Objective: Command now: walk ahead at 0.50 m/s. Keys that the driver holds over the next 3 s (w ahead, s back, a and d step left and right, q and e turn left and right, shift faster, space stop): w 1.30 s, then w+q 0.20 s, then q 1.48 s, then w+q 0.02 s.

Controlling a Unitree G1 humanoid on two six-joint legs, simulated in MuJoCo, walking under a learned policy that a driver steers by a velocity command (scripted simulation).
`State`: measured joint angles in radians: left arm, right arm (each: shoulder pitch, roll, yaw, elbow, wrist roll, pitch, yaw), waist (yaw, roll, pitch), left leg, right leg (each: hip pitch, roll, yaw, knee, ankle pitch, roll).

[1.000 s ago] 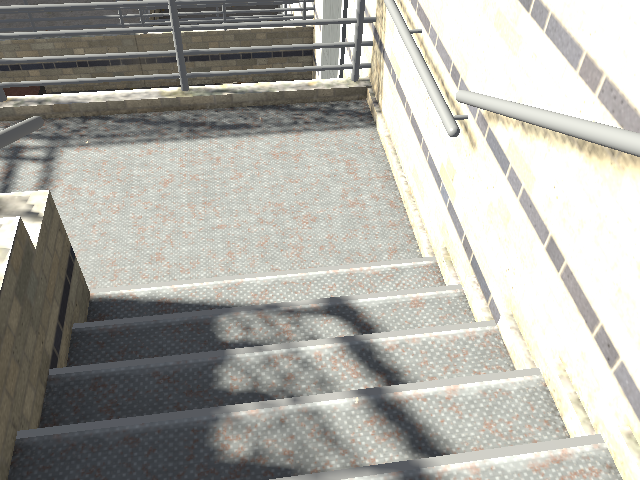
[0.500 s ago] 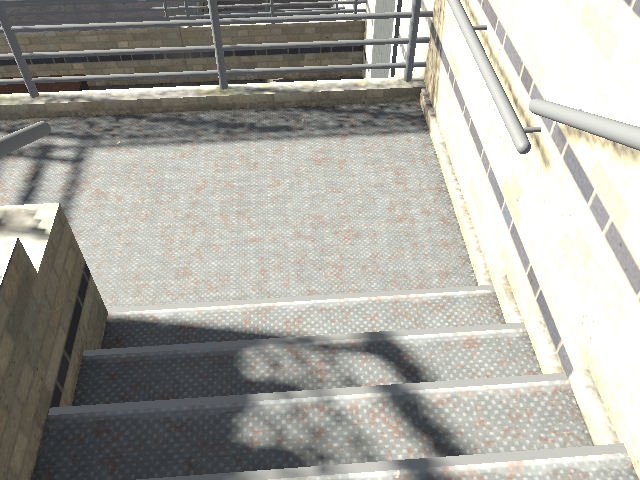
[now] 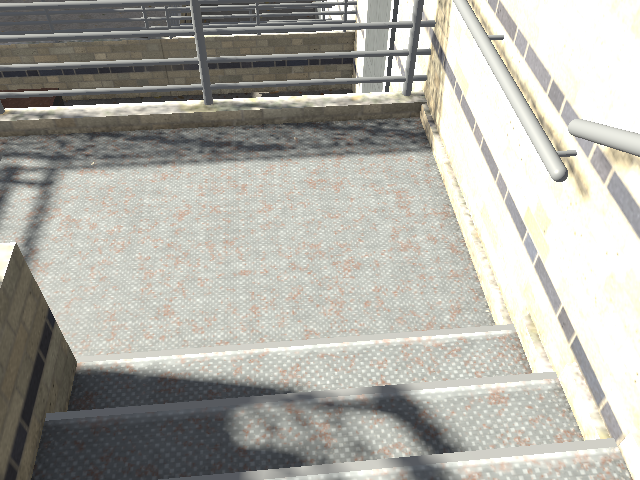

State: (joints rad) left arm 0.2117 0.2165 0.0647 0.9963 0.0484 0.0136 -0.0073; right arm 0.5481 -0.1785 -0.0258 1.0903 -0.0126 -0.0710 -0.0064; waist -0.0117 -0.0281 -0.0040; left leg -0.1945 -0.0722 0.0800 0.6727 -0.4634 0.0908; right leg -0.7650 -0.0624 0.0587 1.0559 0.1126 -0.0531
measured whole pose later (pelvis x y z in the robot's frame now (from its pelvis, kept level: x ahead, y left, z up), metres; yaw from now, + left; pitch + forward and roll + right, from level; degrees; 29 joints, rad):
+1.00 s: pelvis +0.55 -0.02 -0.31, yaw -1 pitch -1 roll -1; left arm 0.34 0.21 0.05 1.03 0.04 0.00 0.03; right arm 0.36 -0.18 -0.03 1.03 -0.03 -0.05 0.01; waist 0.04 -0.02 0.01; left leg -0.28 -0.04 0.08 0.61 -0.32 0.09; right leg -0.71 0.00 0.04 1.58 -0.39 -0.07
